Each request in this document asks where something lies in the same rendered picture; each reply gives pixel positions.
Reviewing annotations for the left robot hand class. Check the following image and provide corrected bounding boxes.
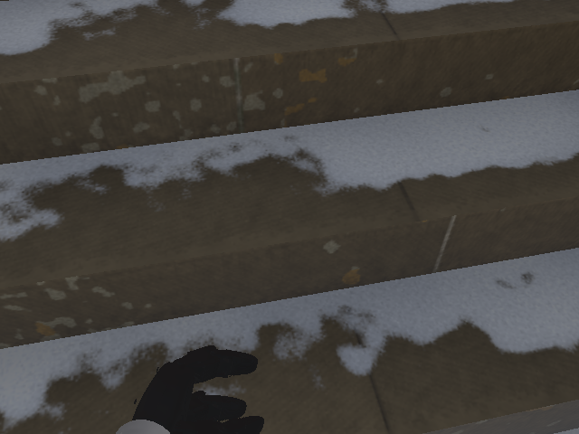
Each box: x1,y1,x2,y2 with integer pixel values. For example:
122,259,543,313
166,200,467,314
132,345,264,434

